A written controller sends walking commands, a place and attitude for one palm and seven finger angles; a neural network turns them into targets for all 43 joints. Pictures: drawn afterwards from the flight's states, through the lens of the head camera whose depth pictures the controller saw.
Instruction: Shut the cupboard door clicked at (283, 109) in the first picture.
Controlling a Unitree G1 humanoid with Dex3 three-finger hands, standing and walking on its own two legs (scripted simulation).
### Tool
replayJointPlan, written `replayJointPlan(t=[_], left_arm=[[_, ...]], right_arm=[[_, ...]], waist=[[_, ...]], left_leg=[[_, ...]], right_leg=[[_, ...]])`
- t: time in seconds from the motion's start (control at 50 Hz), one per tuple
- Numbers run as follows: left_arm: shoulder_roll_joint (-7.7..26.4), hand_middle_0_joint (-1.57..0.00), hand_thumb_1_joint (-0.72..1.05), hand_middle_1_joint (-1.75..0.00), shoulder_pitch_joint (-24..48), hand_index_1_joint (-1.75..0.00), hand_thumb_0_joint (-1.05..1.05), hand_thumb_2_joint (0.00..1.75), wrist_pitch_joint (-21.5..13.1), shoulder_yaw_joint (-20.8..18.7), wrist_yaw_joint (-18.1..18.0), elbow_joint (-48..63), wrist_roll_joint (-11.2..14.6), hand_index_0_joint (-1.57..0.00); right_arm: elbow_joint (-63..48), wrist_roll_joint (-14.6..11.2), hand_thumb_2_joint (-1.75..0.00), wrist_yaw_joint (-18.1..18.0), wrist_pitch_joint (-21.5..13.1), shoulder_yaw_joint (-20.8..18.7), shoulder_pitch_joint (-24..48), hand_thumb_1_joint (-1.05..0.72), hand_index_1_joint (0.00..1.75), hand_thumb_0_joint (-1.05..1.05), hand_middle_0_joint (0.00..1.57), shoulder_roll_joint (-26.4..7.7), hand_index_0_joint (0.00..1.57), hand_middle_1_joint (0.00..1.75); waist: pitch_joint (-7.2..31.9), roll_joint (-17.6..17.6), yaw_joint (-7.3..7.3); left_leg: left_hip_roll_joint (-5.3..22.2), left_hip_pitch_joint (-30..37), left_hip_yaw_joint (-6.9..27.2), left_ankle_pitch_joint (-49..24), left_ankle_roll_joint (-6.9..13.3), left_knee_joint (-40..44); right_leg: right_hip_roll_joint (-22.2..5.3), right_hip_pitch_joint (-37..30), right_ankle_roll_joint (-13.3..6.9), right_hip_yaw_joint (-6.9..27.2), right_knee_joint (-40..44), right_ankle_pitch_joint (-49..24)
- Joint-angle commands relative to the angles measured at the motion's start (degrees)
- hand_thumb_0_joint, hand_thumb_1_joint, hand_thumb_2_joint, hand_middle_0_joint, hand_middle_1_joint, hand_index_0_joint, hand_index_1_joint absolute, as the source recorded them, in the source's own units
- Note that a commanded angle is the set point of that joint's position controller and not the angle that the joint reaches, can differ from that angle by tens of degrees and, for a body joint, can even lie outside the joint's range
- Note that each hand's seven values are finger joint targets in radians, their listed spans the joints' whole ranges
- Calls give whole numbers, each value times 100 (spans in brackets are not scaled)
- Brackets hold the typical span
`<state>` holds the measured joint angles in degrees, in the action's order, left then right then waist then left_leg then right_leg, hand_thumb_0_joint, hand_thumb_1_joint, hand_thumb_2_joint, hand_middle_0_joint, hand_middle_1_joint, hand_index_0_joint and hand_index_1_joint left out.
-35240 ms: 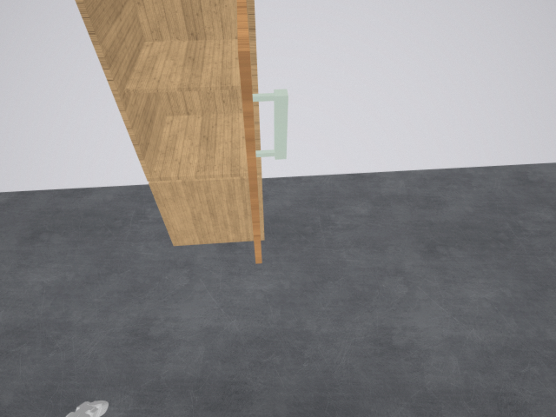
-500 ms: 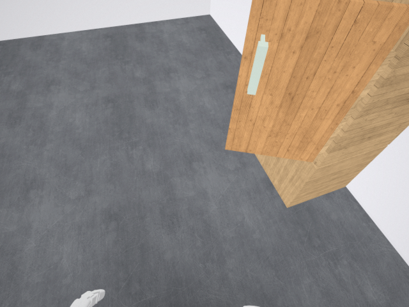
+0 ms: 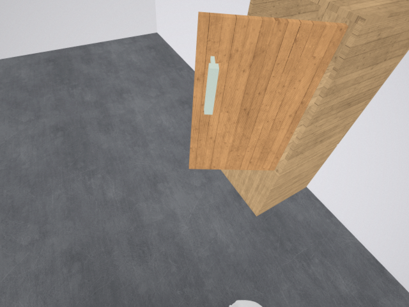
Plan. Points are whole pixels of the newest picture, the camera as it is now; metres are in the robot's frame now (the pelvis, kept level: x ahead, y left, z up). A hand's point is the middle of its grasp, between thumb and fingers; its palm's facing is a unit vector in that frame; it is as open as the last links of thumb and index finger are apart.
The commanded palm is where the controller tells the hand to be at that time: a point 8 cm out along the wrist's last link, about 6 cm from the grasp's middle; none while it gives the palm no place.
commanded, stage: take the last steps up to it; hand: left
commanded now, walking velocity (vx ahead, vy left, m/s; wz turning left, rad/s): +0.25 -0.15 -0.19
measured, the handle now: (210, 86) +0.64 +0.01 +0.08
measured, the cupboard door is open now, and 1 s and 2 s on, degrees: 61 61 61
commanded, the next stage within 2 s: come to a stop and stand still in 0.38 s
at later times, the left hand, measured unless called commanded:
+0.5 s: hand (169, 278) +0.22 +0.08 -0.18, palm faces -0.06 -0.98 -0.17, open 7.3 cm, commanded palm none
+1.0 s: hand (174, 273) +0.23 +0.07 -0.17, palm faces -0.01 -0.96 -0.29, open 7.4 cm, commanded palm none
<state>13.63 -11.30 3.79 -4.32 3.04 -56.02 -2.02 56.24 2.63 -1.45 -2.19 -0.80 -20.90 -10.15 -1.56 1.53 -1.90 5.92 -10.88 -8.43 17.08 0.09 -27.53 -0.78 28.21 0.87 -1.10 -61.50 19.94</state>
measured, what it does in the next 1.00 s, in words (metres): walks ahead: right foot, then left foot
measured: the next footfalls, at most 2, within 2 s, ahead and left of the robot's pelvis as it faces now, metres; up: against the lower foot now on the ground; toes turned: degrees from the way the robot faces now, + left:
right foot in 0.26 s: +0.19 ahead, -0.23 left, +0.00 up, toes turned -5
left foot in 0.56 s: +0.24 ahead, -0.02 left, +0.00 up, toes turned +5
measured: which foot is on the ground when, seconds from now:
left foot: down 0.00-0.26, up 0.28-0.54, down 0.56-0.84, up 0.86-1.00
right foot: up 0.00-0.24, down 0.26-1.00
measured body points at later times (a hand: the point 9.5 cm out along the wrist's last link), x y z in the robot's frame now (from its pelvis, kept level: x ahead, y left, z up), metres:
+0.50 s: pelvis +0.14 -0.10 -0.01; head +0.18 -0.08 +0.44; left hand +0.22 +0.13 -0.17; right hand +0.16 -0.35 -0.15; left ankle +0.15 +0.00 -0.71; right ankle +0.12 -0.19 -0.74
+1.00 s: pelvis +0.19 -0.13 +0.00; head +0.23 -0.15 +0.44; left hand +0.23 +0.12 -0.15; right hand +0.28 -0.39 -0.16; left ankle +0.14 -0.01 -0.68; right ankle +0.15 -0.24 -0.74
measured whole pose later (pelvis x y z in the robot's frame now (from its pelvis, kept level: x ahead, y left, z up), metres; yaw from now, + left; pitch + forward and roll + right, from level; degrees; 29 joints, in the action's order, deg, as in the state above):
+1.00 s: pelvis +0.19 -0.13 +0.00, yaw -3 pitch +1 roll +1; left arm 11.0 -13.3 1.0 -1.9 -2.1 -56.5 -1.8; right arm 56.0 0.6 -0.8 4.3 -3.7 -5.6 -13.3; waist -5.0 -1.1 1.8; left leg -1.3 -22.0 -0.5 29.2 -2.0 -56.1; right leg -1.4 11.6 -0.9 -1.3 -28.3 17.6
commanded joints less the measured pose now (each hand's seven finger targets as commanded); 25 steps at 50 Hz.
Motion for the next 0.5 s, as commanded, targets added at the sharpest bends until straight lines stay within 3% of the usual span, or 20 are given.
replayJointPlan(t=[0.0,0.04,0.14,0.16,0.18,0.2,0.22,0.24,0.26,0.28,0.3,0.32,0.36,0.44,0.48], left_arm=[[76,-20,90,-30,646,-30,0,90,-207,22,45,546,55,-20],[55,-20,90,-30,867,-30,0,90,-205,47,55,589,52,-20],[142,-20,90,-30,1059,-30,0,90,-251,42,57,602,41,-20],[145,-20,90,-30,949,-30,0,90,-268,25,61,537,38,-20],[197,-20,90,-30,617,-30,0,90,-304,-5,50,442,41,-20],[362,-20,90,-30,22,-30,0,90,-349,-53,24,220,26,-20],[767,-20,90,-30,-795,-30,0,90,-423,-156,-43,-36,9,-20],[1357,-20,90,-30,-1559,-30,0,90,-471,-274,-157,-243,7,-20],[1405,-20,90,-30,-1420,-30,0,90,-438,-248,-221,-227,95,-20],[1158,-20,90,-30,-897,-30,0,90,-438,-199,-271,-96,78,-20],[814,-20,90,-30,-436,-30,0,90,-435,-118,-308,19,92,-20],[541,-20,90,-30,-85,-30,0,90,-457,-34,-335,113,87,-20],[374,-20,90,-30,171,-30,0,90,-522,27,-373,156,46,-20],[381,-20,90,-30,23,-30,0,90,-538,31,-353,31,18,-20],[330,-20,90,-30,21,-30,0,90,-531,34,-351,36,92,-20]], right_arm=[[0,-36,-90,-94,-101,-305,-516,-90,30,0,20,-1133,20,30],[88,-27,-90,-65,-66,-329,-590,-90,30,0,20,-1103,20,30],[228,-9,-90,-45,-13,-399,-610,-90,30,0,20,-1188,20,30],[243,-13,-90,-50,-3,-405,-542,-90,30,0,20,-1242,20,30],[240,-35,-90,-53,13,-420,-429,-90,30,0,20,-1279,20,30],[257,-72,-90,-37,15,-411,-361,-90,30,0,20,-1242,20,30],[196,-153,-90,18,-8,-380,-260,-90,30,0,20,-1046,20,30],[-66,-227,-90,37,-2,-249,-5,-90,30,0,20,-515,20,30],[-197,-221,-90,-3,62,-265,259,-90,30,0,20,-635,20,30],[-160,-220,-90,-26,72,-289,370,-90,30,0,20,-611,20,30],[-105,-176,-90,-21,85,-309,342,-90,30,0,20,-695,20,30],[-12,-135,-90,5,118,-307,265,-90,30,0,20,-650,20,30],[79,-96,-90,41,185,-258,-4,-90,30,0,20,-428,20,30],[-22,-85,-90,61,178,-212,97,-90,30,0,20,-229,20,30],[5,-86,-90,31,138,-150,46,-90,30,0,20,-257,20,30]], waist=[[-138,-988,-118],[-347,-1093,-193],[-361,-1359,-230],[-273,-1320,-163],[-71,-1196,24],[156,-888,307],[616,-57,700],[884,1567,963],[736,1096,889],[539,1242,663],[325,1122,439],[297,683,203],[346,443,-78],[247,407,-98],[187,227,-140]], left_leg=[[1407,705,740,-1493,556,1476],[1385,469,576,-1252,539,1532],[1480,449,380,-1591,488,1206],[1496,357,334,-1683,448,1071],[1406,263,244,-1947,348,696],[1133,-102,-8,-2215,194,-35],[749,-1088,-382,-1714,-15,-1273],[-243,-2417,-541,1793,-211,-3036],[-103,-2604,288,2229,-84,-3953],[25,-2724,555,1747,-41,-4365],[188,-2642,662,1329,-49,-4348],[256,-2354,662,988,-104,-4131],[202,-1764,492,803,-156,-3465],[9,-1192,264,602,-152,-1932],[-124,-717,194,-53,-170,-970]], right_leg=[[-289,711,58,-44,688,-454],[-271,491,40,-210,1251,-542],[-148,-142,-69,-472,2351,-492],[-73,-511,-106,-533,2578,-550],[46,-1137,-171,-604,3030,-700],[222,-2113,-260,-689,3448,-956],[-415,-3568,-532,41,3834,-685],[-1858,-4244,-1196,2015,4446,-912],[-2214,-3480,-1503,2325,4842,-580],[-1981,-3003,-1508,2301,4975,-196],[-1768,-2610,-1469,1787,4928,-237],[-1502,-2306,-1379,1117,4797,-851],[-1312,-1822,-1335,512,4688,-1826],[-1200,-1588,-1395,529,4619,-1884],[-1096,-1590,-1258,515,4275,-2232]])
